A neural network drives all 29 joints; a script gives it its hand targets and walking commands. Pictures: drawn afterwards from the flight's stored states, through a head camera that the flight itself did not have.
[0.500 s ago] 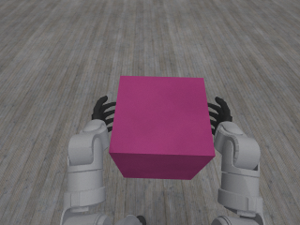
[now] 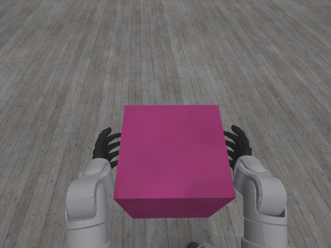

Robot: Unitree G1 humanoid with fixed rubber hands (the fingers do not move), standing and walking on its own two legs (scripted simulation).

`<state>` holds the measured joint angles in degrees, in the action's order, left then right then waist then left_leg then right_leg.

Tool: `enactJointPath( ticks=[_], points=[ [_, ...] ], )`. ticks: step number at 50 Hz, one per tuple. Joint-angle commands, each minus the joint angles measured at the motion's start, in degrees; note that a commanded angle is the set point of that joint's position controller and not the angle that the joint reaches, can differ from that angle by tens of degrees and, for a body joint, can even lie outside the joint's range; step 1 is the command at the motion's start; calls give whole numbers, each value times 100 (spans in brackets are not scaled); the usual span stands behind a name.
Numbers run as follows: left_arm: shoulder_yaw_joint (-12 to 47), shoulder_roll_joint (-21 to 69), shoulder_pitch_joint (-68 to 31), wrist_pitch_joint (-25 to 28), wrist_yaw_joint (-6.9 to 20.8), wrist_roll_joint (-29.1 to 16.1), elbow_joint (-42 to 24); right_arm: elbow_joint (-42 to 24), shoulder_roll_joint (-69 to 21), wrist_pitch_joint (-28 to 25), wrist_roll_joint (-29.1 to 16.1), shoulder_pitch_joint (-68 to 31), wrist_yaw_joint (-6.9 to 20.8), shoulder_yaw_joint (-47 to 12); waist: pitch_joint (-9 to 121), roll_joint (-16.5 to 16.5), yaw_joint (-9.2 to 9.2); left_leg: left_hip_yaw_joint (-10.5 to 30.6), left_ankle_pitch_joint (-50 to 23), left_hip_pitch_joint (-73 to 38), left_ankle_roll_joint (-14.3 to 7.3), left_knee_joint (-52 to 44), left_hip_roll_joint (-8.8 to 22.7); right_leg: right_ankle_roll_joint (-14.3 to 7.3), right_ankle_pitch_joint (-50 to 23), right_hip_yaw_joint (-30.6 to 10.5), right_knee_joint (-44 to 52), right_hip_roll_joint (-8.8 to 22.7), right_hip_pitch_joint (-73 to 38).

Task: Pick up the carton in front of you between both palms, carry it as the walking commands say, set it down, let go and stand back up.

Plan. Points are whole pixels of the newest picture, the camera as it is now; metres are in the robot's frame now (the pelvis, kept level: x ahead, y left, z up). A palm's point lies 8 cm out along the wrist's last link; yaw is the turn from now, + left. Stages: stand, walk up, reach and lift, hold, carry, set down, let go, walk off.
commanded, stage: carry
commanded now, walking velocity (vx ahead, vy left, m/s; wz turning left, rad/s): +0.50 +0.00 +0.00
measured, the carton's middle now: (171, 167) +0.31 +0.01 +0.02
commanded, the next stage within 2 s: none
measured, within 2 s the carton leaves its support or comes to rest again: neither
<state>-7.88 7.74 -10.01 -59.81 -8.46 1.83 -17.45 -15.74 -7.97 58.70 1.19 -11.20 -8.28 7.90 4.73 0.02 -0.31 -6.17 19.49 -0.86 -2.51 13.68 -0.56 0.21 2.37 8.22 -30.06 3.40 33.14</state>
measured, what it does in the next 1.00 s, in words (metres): walks ahead: right foot, then left foot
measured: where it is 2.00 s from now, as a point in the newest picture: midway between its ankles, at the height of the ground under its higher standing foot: (164, 147)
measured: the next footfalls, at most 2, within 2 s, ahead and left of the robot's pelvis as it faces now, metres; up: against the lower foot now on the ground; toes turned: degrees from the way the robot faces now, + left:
right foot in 0.06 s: +0.21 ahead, -0.11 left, +0.00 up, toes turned -9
left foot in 0.56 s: +0.56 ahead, +0.13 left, +0.00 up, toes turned +12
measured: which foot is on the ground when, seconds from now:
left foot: down 0.00-0.08, up 0.10-0.54, down 0.56-1.00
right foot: up 0.00-0.04, down 0.06-0.56, up 0.58-1.00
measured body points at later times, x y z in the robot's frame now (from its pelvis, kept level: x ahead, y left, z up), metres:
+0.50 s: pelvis +0.33 +0.00 +0.00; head +0.28 +0.00 +0.44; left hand +0.56 +0.16 +0.09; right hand +0.57 -0.14 +0.09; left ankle +0.49 +0.14 -0.71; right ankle +0.17 -0.10 -0.74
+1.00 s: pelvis +0.65 +0.03 +0.00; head +0.62 +0.03 +0.45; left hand +0.89 +0.18 +0.10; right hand +0.89 -0.12 +0.10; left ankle +0.52 +0.13 -0.74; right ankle +0.79 -0.11 -0.71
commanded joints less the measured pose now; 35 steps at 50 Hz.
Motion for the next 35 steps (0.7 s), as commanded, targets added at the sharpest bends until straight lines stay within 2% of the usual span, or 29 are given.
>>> enactJointPath(
  ticks=[1, 2, 3, 4, 5, 6, 7, 8, 9, 10, 11, 13, 15, 19, 24, 25, 26, 27, 28, 29, 30, 31, 32, 33, 34, 35],
  points=[
    [4065, 4624, -2011, -252, 431, -1454, -919, -817, -4435, 372, -1084, -1430, 481, -3541, 1403, 942, 102, -11, -5805, -1013, -189, 1065, 1097, -121, -219, 688, 713, -503, -1022],
    [4072, 4606, -1843, -349, 464, -1465, -1061, -970, -4402, 480, -1104, -1210, 501, -3587, 1694, 821, 32, -285, -5557, -444, -11, 1829, 1003, -170, -249, 787, 930, -583, -2206],
    [4037, 4595, -1561, -448, 502, -1458, -1154, -1161, -4333, 578, -1138, -1174, 525, -3651, 2055, 504, -97, -314, -4033, 611, 145, 2862, 892, -297, -61, 85, 850, 20, -3579],
    [3953, 4448, -1431, -533, 530, -1411, -1229, -1398, -4365, 697, -1208, -1146, 552, -3776, 2668, -786, -108, -179, -1865, 2411, 366, 4509, 424, -1013, -109, -2492, 715, 1794, -5210],
    [3938, 4532, -1208, -587, 565, -1459, -1228, -1599, -4310, 793, -1248, -1079, 605, -3834, 2480, -1587, -101, 135, 828, 3785, 384, 5644, -224, -1567, -504, -3760, 1300, 2261, -5536],
    [3955, 4656, -1164, -635, 627, -1479, -1396, -1676, -4469, 842, -1352, -1150, 661, -3965, 2211, -1197, -86, 577, 798, 4147, 243, 6177, 169, -1552, -646, -3280, 1310, 2167, -5158],
    [3977, 4802, -1259, -658, 681, -1495, -1477, -1744, -4597, 859, -1410, -1312, 720, -4023, 1988, -714, -87, 676, 560, 4152, 138, 6088, 420, -1394, -716, -2778, 1360, 1958, -4657],
    [4019, 4890, -1425, -669, 729, -1509, -1594, -1756, -4722, 857, -1450, -1392, 769, -4092, 1678, -280, -56, 707, 212, 3987, 126, 5703, 662, -1158, -393, -2294, 1552, 1804, -4004],
    [4079, 4915, -1531, -683, 769, -1543, -1662, -1734, -4802, 850, -1462, -1366, 804, -4117, 1478, -221, -21, 723, -43, 3749, 141, 5207, 820, -931, 225, -1877, 1802, 1634, -3466],
    [4124, 4910, -1545, -693, 800, -1577, -1691, -1730, -4821, 846, -1442, -1315, 817, -4144, 1400, -366, -14, 550, -233, 3551, 181, 4841, 788, -800, 628, -1511, 1956, 1487, -3167],
    [4138, 4858, -1468, -706, 825, -1580, -1684, -1697, -4794, 848, -1399, -1221, 816, -4146, 1302, -508, -20, 415, -355, 3455, 234, 4488, 766, -773, 887, -1263, 2098, 1390, -2975],
    [4111, 4658, -1297, -739, 846, -1553, -1628, -1635, -4661, 869, -1303, -1058, 784, -4118, 1076, -666, -16, 227, -655, 3528, 377, 3798, 789, -860, 1165, -1006, 2382, 1339, -2836],
    [4062, 4434, -1192, -779, 830, -1520, -1568, -1582, -4492, 910, -1240, -934, 735, -4074, 805, -626, -21, 67, -1061, 3625, 457, 3043, 811, -857, 960, -785, 2489, 1270, -2875],
    [3948, 4105, -1068, -850, 745, -1450, -1577, -1639, -4231, 984, -1227, -888, 646, -4032, 431, -699, -42, -219, -1746, 3600, 428, 2230, 699, -712, 195, -385, 2411, 1092, -3054],
    [3818, 3760, -1190, -918, 587, -1351, -1478, -1637, -3831, 1066, -1244, -1068, 554, -3918, 21, -860, -65, -409, -1809, 3467, 257, 1638, 595, -604, -434, -196, 2079, 1110, -3438],
    [3806, 3699, -1229, -926, 551, -1346, -1457, -1616, -3748, 1074, -1254, -1084, 532, -3874, 51, -901, -64, -497, -1713, 3231, 196, 1557, 551, -563, -737, -131, 1876, 1121, -3484],
    [3812, 3668, -1260, -931, 521, -1350, -1454, -1589, -3693, 1076, -1266, -1087, 513, -3829, 205, -918, -48, -660, -1516, 2746, 136, 1499, 420, -497, -1390, -6, 1442, 1093, -3471],
    [3835, 3656, -1296, -939, 498, -1361, -1478, -1530, -3669, 1072, -1269, -1041, 498, -3783, 493, -774, 30, -925, -1310, 1888, 107, 1291, 151, -357, -1999, 308, 589, 916, -3314],
    [3857, 3643, -1291, -948, 478, -1361, -1498, -1426, -3660, 1066, -1259, -912, 484, -3714, 1000, -415, 130, -847, -1023, 582, 96, 1325, 131, -188, -1876, 514, -605, 683, -2763],
    [3894, 3674, -1304, -958, 461, -1405, -1606, -1407, -3575, 1045, -1231, -922, 480, -3638, 1699, 671, 194, 1404, -193, -980, -473, 980, 1630, 151, -552, 388, -2363, 258, -1204],
    [3989, 3723, -1336, -962, 484, -1440, -1735, -1332, -3766, 1007, -1302, -842, 501, -3672, 1971, 1919, 172, 3519, -399, -1676, -1015, 44, 2610, 251, 2289, 65, -3813, -490, 170],
    [4137, 3983, -1445, -938, 533, -1510, -1738, -1403, -4034, 969, -1344, -787, 552, -3688, 1888, 1733, 183, 3366, -1252, -1402, -1008, -17, 2531, 82, 2529, -671, -4537, -198, 462],
    [4222, 4330, -1494, -886, 607, -1561, -1728, -1480, -4341, 913, -1393, -873, 628, -3778, 1924, 1251, 184, 2739, -1860, -1118, -935, 159, 2390, -74, 2348, -772, -4694, 44, 519],
    [4279, 4645, -1540, -817, 683, -1578, -1696, -1540, -4645, 847, -1432, -1006, 709, -3874, 1848, 570, 157, 2214, -1992, -719, -769, 209, 2272, -155, 2028, -829, -4458, 273, 478],
    [4302, 4893, -1539, -749, 745, -1559, -1618, -1593, -4873, 781, -1453, -1125, 779, -3973, 1739, 355, 124, 1759, -1732, -223, -575, 51, 2152, -174, 1694, -864, -4005, 430, 249],
    [4329, 5046, -1475, -681, 788, -1512, -1576, -1642, -5007, 724, -1477, -1185, 835, -4053, 1729, 470, 97, 1423, -1265, 55, -446, -160, 2024, -164, 1452, -785, -3655, 474, 52]
  ],
)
